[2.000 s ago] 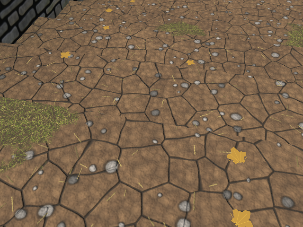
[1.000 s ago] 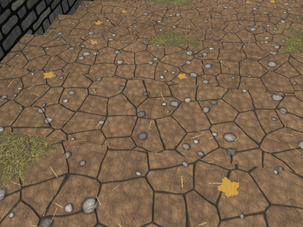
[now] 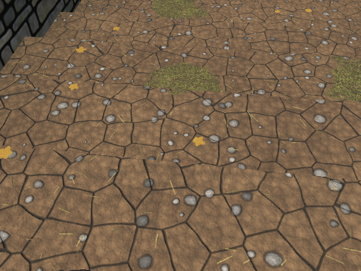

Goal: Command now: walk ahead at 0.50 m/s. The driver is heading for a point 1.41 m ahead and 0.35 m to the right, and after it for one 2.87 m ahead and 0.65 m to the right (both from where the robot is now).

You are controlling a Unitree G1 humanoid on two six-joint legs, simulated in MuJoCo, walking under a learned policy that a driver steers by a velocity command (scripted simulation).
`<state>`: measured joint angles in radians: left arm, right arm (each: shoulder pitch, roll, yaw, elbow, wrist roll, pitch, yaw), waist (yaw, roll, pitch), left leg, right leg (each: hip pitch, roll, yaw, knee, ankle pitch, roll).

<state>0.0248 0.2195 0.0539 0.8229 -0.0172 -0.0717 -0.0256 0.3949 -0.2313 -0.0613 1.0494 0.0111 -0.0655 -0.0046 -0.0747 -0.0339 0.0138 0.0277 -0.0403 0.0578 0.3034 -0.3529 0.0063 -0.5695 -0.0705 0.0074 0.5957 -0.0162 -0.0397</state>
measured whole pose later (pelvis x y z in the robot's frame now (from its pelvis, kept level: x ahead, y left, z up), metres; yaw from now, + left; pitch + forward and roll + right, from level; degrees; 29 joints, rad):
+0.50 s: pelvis +0.25 -0.02 +0.01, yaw +0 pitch +1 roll -1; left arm 0.48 0.21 0.06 0.99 0.00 -0.09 0.03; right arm 0.10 -0.27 -0.10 0.90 0.02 -0.07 0.04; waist 0.05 0.04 -0.04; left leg -0.74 0.14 -0.09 0.79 0.15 0.04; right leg -0.01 0.05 -0.03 0.31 -0.32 -0.04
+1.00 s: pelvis +0.58 +0.12 -0.20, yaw -12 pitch +1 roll +1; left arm 0.28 0.24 0.08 0.81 -0.03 -0.02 0.06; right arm 0.28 -0.20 -0.05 1.05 -0.03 -0.08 0.03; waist 0.01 -0.07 0.05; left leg -0.28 0.03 0.13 0.66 -0.39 0.00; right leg -0.73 -0.06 0.05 1.37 -0.29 0.01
